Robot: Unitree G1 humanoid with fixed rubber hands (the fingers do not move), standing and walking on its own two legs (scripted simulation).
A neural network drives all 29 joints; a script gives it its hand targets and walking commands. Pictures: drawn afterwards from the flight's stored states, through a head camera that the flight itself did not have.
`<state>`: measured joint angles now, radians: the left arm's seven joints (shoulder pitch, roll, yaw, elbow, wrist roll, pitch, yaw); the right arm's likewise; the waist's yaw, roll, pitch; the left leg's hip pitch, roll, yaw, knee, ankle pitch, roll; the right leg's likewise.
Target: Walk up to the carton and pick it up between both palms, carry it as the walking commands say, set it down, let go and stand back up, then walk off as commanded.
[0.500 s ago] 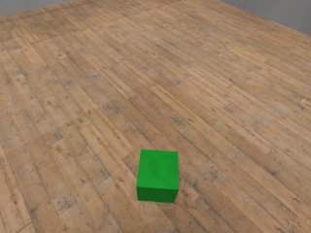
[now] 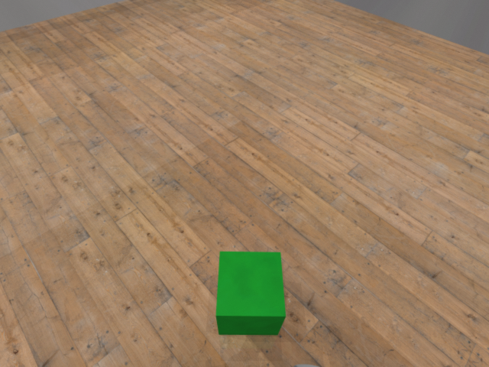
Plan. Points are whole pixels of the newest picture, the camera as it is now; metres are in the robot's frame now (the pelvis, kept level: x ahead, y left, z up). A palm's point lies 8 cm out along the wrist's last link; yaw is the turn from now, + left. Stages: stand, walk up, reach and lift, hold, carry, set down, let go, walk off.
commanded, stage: walk up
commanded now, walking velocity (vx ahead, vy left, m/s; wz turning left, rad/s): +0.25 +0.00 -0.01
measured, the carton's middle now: (249, 294) +0.46 -0.02 -0.66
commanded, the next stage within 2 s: stand in 1.40 s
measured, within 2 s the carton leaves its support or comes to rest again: neither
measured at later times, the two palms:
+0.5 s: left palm out of the picture +0.12 +0.22 -0.15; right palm out of the picture +0.09 -0.28 -0.15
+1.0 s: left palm out of the picture +0.07 +0.24 -0.15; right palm out of the picture +0.02 -0.25 -0.12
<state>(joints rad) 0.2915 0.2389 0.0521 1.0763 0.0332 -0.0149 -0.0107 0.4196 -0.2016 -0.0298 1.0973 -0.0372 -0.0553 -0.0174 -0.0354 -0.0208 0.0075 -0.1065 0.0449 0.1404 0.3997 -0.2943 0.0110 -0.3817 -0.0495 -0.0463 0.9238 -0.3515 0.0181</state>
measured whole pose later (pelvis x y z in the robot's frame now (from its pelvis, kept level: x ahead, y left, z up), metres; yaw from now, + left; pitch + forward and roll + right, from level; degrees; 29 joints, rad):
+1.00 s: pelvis +0.03 -0.01 +0.00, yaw -1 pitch +1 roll -1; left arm 0.22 0.23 0.02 1.02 0.00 0.04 0.02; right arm 0.31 -0.18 -0.03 1.01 -0.02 -0.01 -0.03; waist -0.02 -0.03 0.03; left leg -0.19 0.09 0.13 0.44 -0.25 -0.01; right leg -0.20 -0.03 -0.04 0.48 -0.27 0.03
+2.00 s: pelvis +0.01 -0.02 -0.03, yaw -2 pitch +17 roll +0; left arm 0.05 0.12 0.06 0.51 0.02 0.56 0.00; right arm 0.08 -0.14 -0.08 0.53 -0.04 0.54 0.04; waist 0.00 0.00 -0.10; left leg -0.66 0.02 0.00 0.65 -0.29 -0.02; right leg -0.65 -0.01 0.02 0.65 -0.30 0.02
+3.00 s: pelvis -0.07 -0.02 -0.11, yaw -1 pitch +40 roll +0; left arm -1.03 0.29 0.30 0.89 -0.01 0.24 0.00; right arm -1.01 -0.24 -0.26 0.84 0.01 0.26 -0.05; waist -0.01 0.00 -0.02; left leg -1.44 0.00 -0.03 1.04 -0.29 -0.02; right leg -1.43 0.00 0.04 1.05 -0.31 0.03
